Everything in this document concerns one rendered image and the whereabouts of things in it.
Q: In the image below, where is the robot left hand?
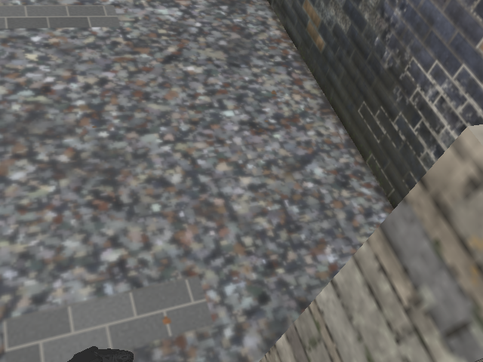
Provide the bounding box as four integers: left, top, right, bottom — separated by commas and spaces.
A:
67, 346, 134, 362

